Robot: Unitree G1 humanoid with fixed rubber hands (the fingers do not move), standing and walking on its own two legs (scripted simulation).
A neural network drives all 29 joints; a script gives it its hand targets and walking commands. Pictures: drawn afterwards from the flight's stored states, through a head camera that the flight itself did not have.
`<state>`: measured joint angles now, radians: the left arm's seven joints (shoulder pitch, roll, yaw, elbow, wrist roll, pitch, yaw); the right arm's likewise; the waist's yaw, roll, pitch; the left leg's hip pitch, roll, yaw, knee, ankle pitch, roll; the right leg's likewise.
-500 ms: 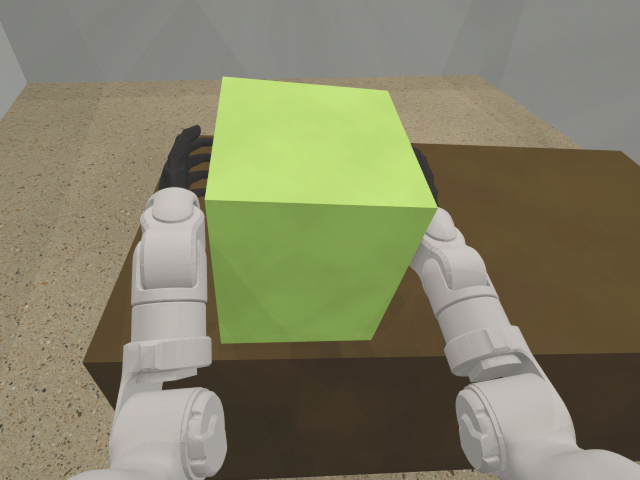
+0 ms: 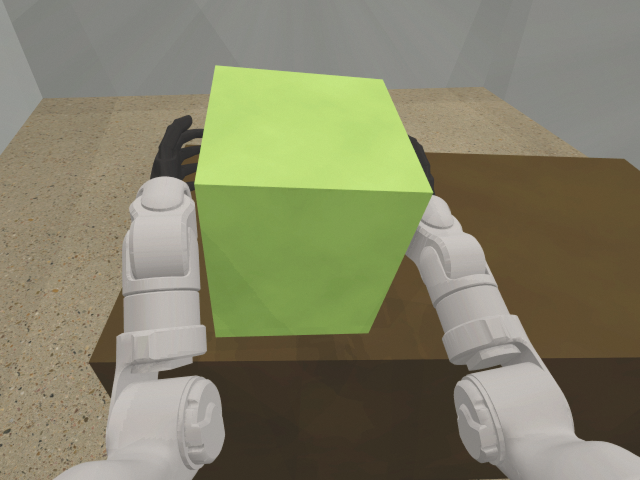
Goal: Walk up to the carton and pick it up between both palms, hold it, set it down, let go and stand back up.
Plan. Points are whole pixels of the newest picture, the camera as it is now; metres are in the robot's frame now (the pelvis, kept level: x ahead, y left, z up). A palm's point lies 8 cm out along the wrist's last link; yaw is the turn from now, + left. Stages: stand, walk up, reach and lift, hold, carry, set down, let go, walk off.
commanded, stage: hold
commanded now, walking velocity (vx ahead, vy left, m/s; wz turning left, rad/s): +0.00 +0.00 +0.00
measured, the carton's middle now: (298, 210) +0.37 +0.00 +0.19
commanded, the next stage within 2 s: none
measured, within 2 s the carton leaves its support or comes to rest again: neither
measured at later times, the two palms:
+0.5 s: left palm (164, 178) +0.37 +0.15 +0.24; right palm (410, 191) +0.37 -0.14 +0.22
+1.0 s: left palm (163, 181) +0.36 +0.15 +0.24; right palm (412, 192) +0.37 -0.14 +0.22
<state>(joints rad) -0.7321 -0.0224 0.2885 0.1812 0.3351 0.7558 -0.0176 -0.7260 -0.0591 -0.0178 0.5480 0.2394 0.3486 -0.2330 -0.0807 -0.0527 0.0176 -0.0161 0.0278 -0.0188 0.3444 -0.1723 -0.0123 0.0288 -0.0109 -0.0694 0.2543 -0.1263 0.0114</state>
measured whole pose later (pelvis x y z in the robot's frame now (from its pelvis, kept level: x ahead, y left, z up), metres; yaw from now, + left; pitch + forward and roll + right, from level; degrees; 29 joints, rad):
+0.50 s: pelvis +0.00 +0.00 +0.00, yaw +0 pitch -9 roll -1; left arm -0.76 -0.02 0.30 0.18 0.35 0.79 -0.03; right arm -0.76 -0.06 -0.03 0.56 0.24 0.38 -0.23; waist -0.08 -0.05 0.02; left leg -0.02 0.02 -0.02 0.35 -0.18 -0.01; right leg 0.03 -0.01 -0.07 0.26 -0.13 0.01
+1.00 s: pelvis +0.00 +0.00 +0.00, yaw +0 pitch -9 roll -1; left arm -0.74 -0.02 0.30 0.14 0.35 0.81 -0.04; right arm -0.75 -0.06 -0.02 0.52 0.25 0.40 -0.24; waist -0.08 -0.05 0.02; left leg -0.01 0.03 -0.02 0.35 -0.18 -0.01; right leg 0.04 -0.01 -0.07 0.26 -0.13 0.01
